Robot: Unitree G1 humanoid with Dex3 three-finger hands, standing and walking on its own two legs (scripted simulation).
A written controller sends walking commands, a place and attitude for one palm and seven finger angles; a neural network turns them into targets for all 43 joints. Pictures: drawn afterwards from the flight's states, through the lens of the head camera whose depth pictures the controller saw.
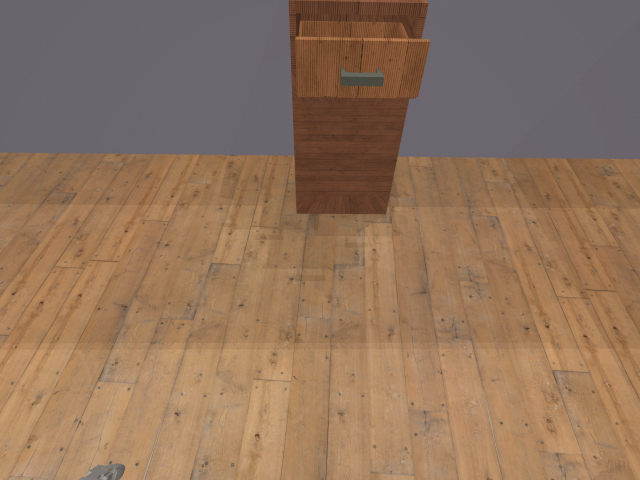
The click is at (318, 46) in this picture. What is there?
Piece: drawer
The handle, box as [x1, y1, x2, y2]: [340, 68, 383, 85]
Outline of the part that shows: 341,68 341,85 382,85 383,74 380,72 379,69 376,69 375,73 345,72 344,68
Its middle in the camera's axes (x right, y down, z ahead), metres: +0.11 -0.46 +1.08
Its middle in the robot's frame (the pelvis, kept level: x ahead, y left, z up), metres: +1.12 -0.05 -0.01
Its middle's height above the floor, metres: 0.76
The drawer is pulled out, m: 0.19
